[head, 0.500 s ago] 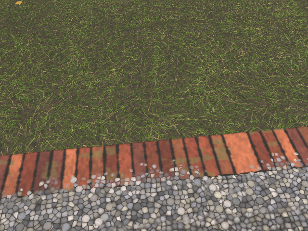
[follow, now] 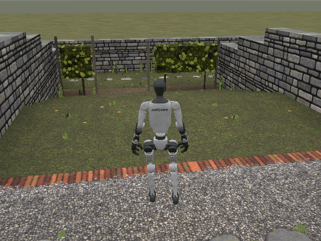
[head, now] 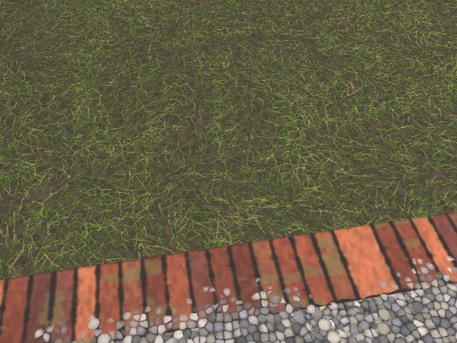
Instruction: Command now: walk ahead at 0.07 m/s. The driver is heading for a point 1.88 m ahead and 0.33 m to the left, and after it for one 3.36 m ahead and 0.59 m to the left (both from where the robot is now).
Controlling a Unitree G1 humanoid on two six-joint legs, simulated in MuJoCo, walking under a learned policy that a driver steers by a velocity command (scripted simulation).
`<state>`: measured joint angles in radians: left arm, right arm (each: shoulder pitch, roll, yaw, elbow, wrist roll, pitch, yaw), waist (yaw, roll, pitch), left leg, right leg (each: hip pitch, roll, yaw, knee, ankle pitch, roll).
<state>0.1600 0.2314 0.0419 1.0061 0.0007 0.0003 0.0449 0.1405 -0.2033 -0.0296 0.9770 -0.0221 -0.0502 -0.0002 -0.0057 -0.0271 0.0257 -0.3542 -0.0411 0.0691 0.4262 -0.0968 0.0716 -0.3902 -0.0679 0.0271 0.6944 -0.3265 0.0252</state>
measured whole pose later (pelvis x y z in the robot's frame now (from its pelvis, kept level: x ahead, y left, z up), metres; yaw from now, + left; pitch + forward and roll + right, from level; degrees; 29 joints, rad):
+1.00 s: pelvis +0.06 -0.02 +0.00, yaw +0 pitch -1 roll +0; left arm 0.25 0.18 0.03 1.12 0.00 -0.01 0.05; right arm 0.17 -0.20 -0.04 1.10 0.00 0.00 -0.03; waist 0.00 0.00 0.04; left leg -0.25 -0.01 0.05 0.50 -0.24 0.03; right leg -0.17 -0.03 -0.01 0.49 -0.31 0.02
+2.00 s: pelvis +0.06 -0.02 +0.00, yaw +0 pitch +0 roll +0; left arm 0.32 0.16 0.03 1.11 0.00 -0.01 0.05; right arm 0.21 -0.18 -0.03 1.10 0.01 0.00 -0.04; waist 0.00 0.00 0.03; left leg -0.25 0.00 0.04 0.50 -0.24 0.03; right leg -0.17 -0.03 -0.02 0.49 -0.31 0.02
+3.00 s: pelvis +0.47 -0.02 +0.01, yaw -1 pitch +1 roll +2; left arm 0.16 0.25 0.08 0.90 -0.02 -0.09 0.03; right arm 0.31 -0.23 -0.05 1.05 0.00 -0.10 0.02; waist -0.04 -0.04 0.00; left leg -0.15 -0.07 0.08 0.28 -0.15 0.08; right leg -0.69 -0.16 0.04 1.06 -0.17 -0.03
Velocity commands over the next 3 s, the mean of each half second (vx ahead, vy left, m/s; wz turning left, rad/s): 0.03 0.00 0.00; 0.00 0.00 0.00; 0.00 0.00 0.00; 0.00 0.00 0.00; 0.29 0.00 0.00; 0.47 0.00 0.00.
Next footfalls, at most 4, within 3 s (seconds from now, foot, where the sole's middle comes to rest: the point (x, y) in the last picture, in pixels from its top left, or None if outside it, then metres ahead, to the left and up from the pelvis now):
0.06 right None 0.07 -0.15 -0.77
2.74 left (211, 332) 0.51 0.06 -0.77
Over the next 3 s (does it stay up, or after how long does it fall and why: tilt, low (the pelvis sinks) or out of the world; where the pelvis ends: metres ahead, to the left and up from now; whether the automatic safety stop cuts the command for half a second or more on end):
stays up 0.47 -0.02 0.01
